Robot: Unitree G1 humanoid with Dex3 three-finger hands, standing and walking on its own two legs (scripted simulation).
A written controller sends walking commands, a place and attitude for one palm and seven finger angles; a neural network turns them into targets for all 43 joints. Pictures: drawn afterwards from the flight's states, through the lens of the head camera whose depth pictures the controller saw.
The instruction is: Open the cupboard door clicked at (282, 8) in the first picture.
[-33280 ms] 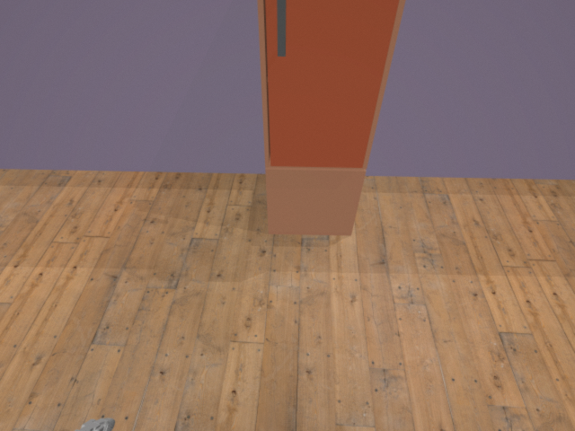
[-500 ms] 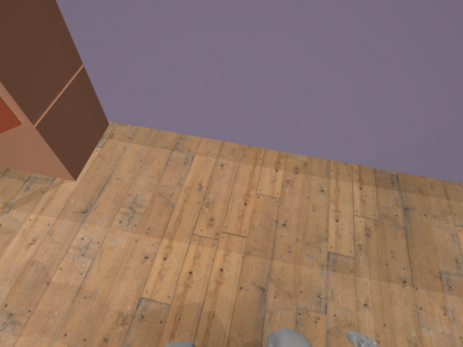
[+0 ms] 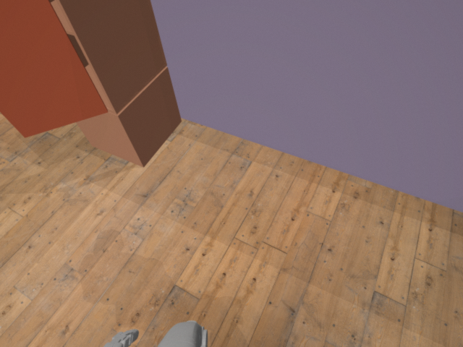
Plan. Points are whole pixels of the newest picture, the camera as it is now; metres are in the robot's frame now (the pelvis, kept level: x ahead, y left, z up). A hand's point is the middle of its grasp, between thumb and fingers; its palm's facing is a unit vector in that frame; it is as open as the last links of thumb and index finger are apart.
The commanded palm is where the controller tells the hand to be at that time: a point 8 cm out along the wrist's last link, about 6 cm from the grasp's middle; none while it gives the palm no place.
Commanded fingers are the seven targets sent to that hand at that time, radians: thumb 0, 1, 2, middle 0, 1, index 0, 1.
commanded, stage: turn to face it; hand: left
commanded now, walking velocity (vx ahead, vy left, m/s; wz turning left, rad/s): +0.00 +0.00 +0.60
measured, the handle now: out of the picture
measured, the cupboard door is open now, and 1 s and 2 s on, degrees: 50 50 50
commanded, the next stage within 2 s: take the last steps up to it in 0.60 s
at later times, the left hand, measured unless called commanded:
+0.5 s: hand out of the picture +0.05 +0.23 -0.16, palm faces +0.27 -0.93 -0.26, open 7.4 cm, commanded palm none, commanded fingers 0.00 0.90 0.90 -0.20 -0.30 -0.20 -0.30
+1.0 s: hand out of the picture -0.05 +0.20 -0.19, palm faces +0.49 -0.85 -0.19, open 7.3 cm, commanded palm none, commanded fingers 0.00 0.90 0.90 -0.20 -0.30 -0.20 -0.30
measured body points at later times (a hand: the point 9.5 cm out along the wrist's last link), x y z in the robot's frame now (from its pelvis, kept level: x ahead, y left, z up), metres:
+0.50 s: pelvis +0.03 +0.01 -0.01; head +0.08 +0.01 +0.44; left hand +0.04 +0.28 -0.14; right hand +0.18 -0.20 -0.16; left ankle +0.00 +0.14 -0.74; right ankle +0.06 -0.12 -0.72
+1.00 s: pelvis +0.05 +0.03 -0.01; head +0.08 +0.07 +0.44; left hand -0.07 +0.24 -0.17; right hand +0.23 -0.15 -0.15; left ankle +0.01 +0.12 -0.74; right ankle +0.06 -0.11 -0.74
